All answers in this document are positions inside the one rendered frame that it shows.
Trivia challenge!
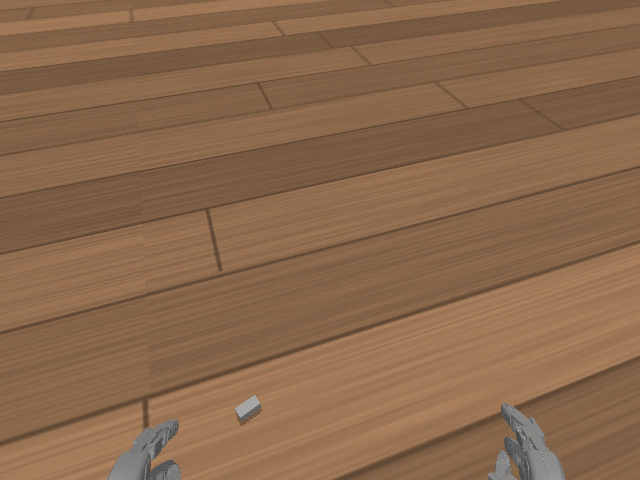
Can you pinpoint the small box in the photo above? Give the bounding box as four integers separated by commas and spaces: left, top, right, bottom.
235, 395, 261, 421

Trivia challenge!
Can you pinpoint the right robot hand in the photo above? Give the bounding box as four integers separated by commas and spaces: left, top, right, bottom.
488, 403, 566, 480

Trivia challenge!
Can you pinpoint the left robot hand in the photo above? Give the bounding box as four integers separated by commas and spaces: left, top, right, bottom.
107, 419, 181, 480

